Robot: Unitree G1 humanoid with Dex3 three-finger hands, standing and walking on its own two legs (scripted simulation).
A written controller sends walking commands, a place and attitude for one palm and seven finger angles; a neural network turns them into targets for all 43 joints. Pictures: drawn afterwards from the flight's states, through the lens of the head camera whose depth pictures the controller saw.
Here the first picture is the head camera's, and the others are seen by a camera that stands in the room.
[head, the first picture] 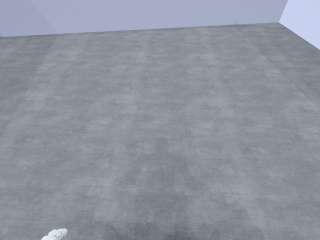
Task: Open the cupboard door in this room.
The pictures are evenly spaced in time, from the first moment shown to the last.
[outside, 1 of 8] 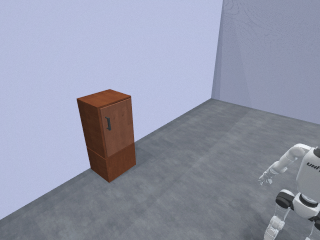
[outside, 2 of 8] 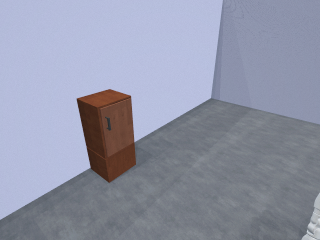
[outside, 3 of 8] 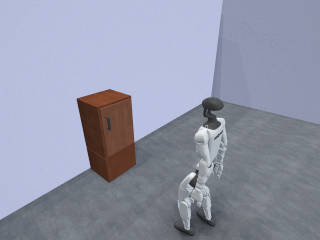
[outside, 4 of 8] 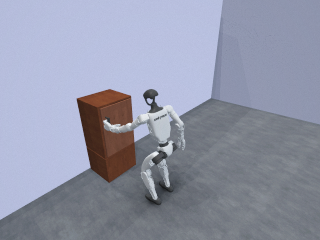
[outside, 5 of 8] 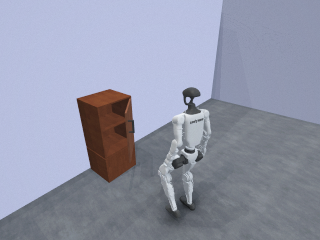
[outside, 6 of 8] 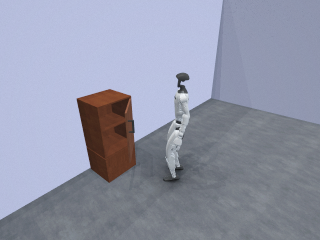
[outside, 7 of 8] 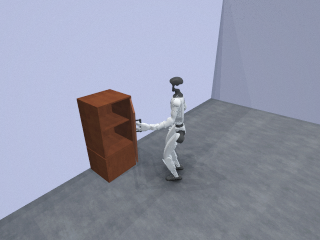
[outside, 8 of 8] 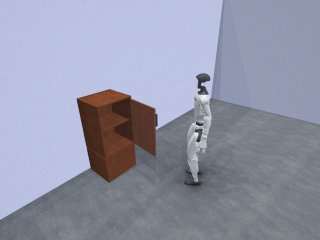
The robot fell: no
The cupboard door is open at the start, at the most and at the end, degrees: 0 89 85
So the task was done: yes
